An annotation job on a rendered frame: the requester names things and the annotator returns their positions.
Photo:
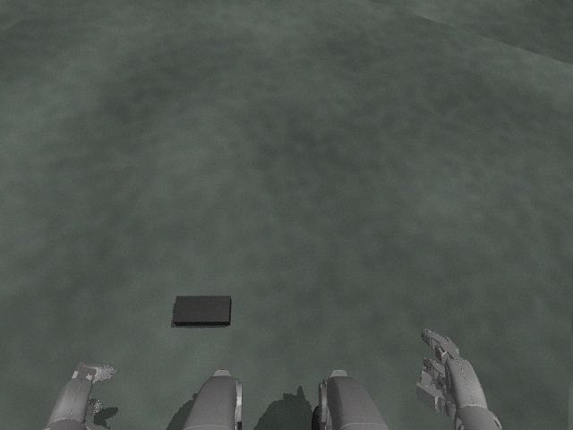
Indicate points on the right robot hand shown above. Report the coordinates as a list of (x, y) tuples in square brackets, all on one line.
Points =
[(458, 385)]

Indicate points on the right robot arm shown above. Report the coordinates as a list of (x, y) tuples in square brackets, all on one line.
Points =
[(475, 418)]

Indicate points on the carton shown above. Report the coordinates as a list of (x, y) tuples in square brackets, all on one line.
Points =
[(202, 310)]

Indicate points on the left robot hand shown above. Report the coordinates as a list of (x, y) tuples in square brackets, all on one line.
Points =
[(74, 402)]

